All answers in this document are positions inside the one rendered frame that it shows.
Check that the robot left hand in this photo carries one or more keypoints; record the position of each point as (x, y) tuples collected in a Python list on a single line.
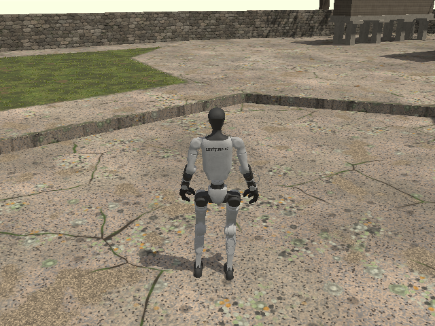
[(188, 191)]

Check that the robot right forearm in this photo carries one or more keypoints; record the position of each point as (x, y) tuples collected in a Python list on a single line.
[(250, 180)]

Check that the left robot foot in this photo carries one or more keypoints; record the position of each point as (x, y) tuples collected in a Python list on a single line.
[(198, 271)]

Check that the robot right upper arm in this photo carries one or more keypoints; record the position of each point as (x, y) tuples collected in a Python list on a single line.
[(238, 144)]

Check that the humanoid robot torso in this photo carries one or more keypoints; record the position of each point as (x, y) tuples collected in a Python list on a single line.
[(217, 164)]

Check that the robot left upper arm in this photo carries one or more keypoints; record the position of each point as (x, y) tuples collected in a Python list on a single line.
[(192, 154)]

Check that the robot left forearm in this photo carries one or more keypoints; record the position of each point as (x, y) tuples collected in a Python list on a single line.
[(186, 179)]

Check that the robot right hand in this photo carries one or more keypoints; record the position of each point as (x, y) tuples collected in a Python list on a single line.
[(251, 193)]

